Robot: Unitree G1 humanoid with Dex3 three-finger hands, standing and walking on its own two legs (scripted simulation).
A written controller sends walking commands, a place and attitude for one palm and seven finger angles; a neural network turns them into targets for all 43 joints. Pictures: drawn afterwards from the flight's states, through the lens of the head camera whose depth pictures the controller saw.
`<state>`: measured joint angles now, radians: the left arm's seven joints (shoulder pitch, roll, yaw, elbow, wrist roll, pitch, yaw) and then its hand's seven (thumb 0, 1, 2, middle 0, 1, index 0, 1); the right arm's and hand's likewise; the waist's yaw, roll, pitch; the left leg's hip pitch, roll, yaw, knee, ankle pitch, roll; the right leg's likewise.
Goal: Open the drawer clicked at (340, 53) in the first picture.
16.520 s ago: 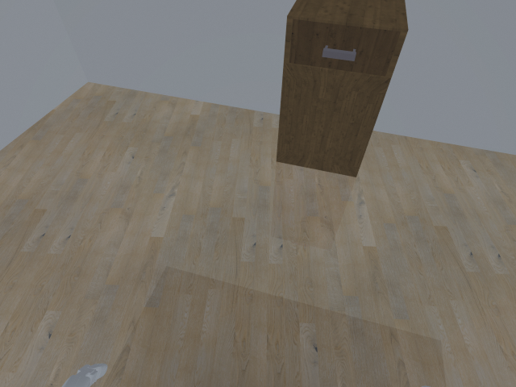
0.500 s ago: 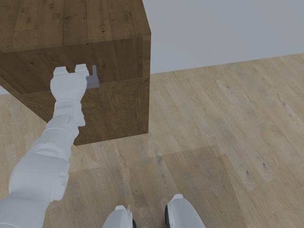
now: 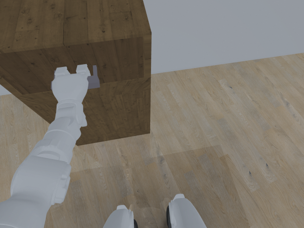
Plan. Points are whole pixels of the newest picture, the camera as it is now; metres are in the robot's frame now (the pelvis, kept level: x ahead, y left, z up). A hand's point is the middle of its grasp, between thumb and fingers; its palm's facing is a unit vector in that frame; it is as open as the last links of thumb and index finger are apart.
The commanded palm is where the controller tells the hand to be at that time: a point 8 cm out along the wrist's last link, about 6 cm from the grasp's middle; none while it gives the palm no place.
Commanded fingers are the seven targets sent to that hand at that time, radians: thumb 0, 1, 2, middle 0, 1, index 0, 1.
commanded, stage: close the thumb around the handle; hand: left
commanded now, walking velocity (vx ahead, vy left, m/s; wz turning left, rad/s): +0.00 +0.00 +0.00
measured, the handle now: (76, 77) +0.54 +0.19 +0.00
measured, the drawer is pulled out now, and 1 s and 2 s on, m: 0.00 0.00 0.06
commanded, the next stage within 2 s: pull the drawer open in 0.74 s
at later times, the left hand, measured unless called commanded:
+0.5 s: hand (78, 97) +0.49 +0.19 -0.02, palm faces -0.03 -0.01 -1.00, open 8.3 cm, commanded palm +0.46 +0.18 +0.02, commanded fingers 0.00 0.84 0.88 -0.40 -1.34 -0.40 -1.34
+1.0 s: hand (78, 97) +0.48 +0.19 -0.02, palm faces -0.03 -0.01 -1.00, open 6.1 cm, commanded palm +0.45 +0.18 +0.02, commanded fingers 0.00 0.90 0.90 -0.40 -1.35 -0.40 -1.35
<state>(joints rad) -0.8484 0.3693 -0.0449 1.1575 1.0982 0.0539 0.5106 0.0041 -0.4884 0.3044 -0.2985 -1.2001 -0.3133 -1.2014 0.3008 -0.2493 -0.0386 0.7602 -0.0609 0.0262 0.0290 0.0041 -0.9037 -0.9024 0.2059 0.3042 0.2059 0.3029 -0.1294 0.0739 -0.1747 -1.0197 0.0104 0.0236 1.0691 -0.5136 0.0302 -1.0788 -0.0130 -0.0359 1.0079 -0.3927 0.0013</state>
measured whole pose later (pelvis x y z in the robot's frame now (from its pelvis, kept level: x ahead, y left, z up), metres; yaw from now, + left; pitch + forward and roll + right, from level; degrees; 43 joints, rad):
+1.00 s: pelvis +0.00 +0.00 +0.00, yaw +0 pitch +27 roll -1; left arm -0.84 0.37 -0.06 1.14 1.09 0.06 0.52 0.00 0.66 0.78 -0.35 -1.35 -0.35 -1.35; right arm 0.30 -0.25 -0.05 0.76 -0.06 0.03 0.03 0.00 -0.90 -0.90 0.21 0.30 0.21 0.30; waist -0.13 0.07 -0.17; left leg -1.02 0.01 0.03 1.07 -0.51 0.03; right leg -1.08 -0.01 -0.03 1.01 -0.39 0.00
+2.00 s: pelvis +0.00 +0.00 +0.01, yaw +0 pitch +22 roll +0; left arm -0.65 0.27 -0.12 1.03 1.11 0.09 0.56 -0.01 0.66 0.78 -0.36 -1.35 -0.34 -1.35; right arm 0.23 -0.22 -0.05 0.75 -0.04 0.06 0.00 0.01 -0.90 -0.90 0.21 0.30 0.21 0.30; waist -0.06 0.06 -0.17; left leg -0.90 0.00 0.02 1.01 -0.49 0.02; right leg -0.97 -0.02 -0.03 0.97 -0.39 0.00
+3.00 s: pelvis +0.02 +0.00 +0.02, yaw +1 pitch +18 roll -1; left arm -0.28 0.17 -0.24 0.66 1.15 0.19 0.60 0.00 0.65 0.81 -0.32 -1.35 -0.35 -1.34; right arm 0.10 -0.21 -0.05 0.68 -0.03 0.07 -0.01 0.01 -0.90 -0.90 0.20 0.30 0.20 0.30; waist 0.02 0.05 -0.17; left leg -0.75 0.00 0.00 0.95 -0.51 0.02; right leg -0.82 -0.02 -0.04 0.91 -0.41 0.00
